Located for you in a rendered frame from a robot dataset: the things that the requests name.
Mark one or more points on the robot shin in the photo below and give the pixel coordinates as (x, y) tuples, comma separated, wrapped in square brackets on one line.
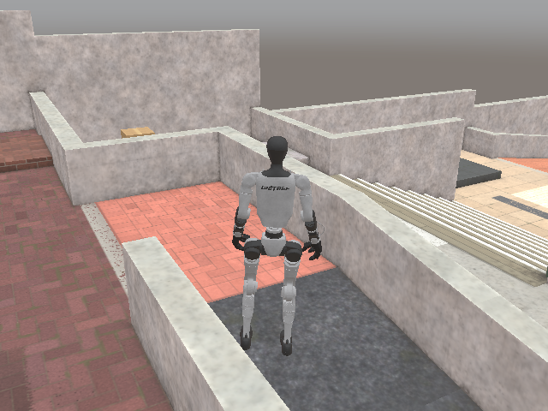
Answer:
[(288, 316), (247, 309)]

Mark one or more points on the right robot shin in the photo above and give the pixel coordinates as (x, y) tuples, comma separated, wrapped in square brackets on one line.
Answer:
[(288, 316)]

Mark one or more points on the robot left forearm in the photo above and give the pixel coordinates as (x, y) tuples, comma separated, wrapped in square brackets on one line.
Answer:
[(239, 225)]

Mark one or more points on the left robot shin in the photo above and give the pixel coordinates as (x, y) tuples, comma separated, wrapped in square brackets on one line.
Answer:
[(247, 309)]

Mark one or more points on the left robot hand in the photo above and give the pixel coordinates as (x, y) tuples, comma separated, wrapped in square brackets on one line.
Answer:
[(236, 240)]

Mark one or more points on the robot right forearm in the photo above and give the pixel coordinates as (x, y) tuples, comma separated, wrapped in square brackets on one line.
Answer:
[(312, 230)]

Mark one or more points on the robot right upper arm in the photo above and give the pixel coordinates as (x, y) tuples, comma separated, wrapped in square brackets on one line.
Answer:
[(303, 183)]

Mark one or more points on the right robot hand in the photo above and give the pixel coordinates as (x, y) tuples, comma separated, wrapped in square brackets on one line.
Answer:
[(314, 247)]

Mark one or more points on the robot left upper arm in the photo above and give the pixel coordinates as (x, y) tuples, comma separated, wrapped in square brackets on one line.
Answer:
[(248, 181)]

